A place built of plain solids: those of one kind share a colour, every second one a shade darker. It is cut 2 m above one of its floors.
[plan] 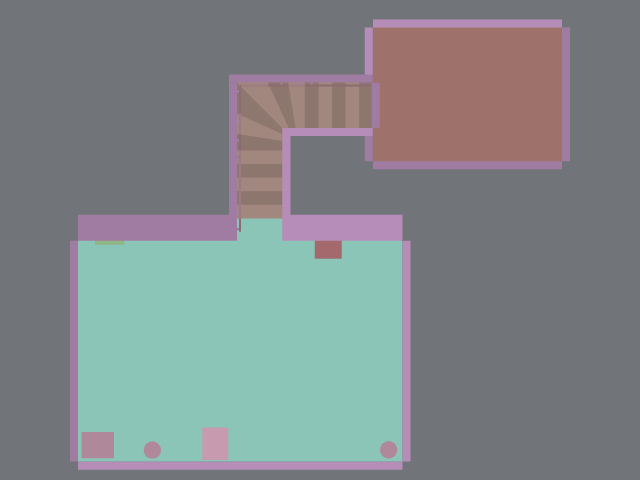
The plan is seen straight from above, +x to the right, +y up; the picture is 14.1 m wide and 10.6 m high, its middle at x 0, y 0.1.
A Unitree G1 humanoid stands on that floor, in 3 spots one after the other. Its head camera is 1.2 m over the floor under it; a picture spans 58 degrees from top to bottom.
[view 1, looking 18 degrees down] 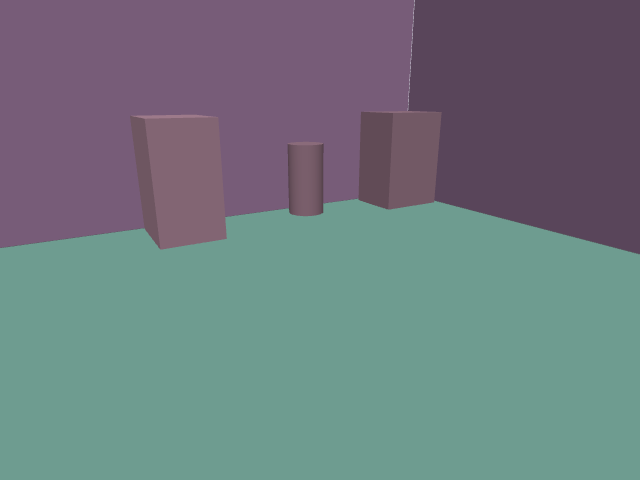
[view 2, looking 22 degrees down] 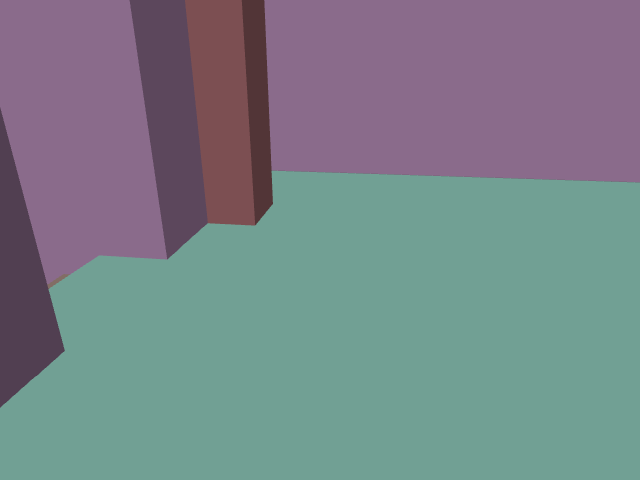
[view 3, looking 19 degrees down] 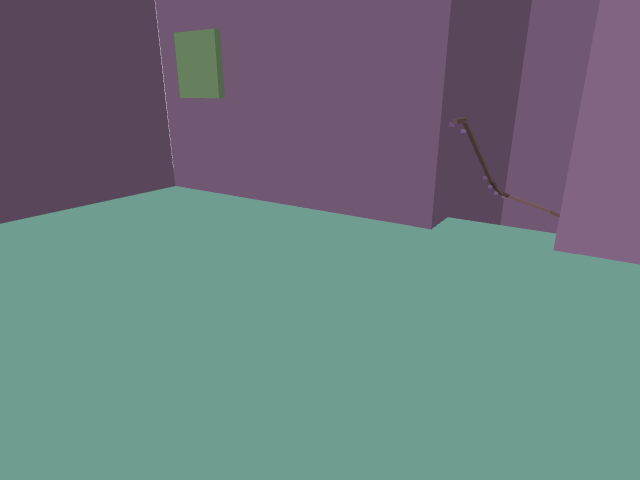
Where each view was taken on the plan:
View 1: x -1.41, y -0.42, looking -121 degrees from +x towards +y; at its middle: floor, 3.88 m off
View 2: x -3.29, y -1.29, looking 8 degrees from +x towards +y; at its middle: floor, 3.20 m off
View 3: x -0.63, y -3.64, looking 123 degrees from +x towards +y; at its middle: floor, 3.69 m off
